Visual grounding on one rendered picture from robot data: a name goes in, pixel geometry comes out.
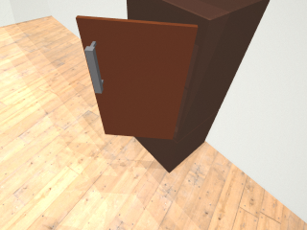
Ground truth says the handle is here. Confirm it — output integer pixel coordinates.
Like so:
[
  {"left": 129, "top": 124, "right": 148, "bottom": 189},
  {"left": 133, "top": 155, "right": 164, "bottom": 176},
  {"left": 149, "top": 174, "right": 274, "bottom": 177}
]
[{"left": 84, "top": 41, "right": 104, "bottom": 94}]

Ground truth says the cupboard door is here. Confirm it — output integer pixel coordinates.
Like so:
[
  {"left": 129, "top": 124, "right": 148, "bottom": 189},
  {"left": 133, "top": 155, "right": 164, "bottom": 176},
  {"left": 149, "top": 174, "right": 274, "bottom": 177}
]
[{"left": 76, "top": 15, "right": 198, "bottom": 140}]

